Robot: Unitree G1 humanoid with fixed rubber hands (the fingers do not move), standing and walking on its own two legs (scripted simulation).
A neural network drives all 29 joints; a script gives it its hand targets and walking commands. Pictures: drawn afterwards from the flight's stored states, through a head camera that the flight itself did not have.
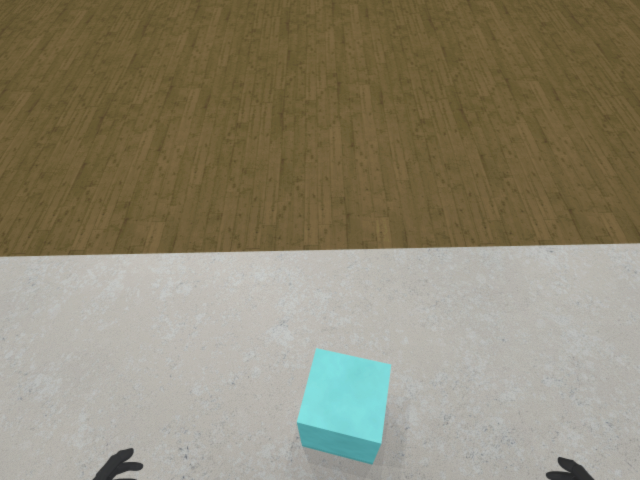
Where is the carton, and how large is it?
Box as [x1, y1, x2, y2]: [297, 348, 390, 463]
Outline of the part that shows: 316,348 297,419 297,425 302,445 352,459 372,463 381,442 390,364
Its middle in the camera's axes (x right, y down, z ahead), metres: +0.07 +0.47 +1.09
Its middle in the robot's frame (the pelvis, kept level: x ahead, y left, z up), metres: +0.40 -0.02 -0.66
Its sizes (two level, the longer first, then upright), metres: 0.210 0.200 0.250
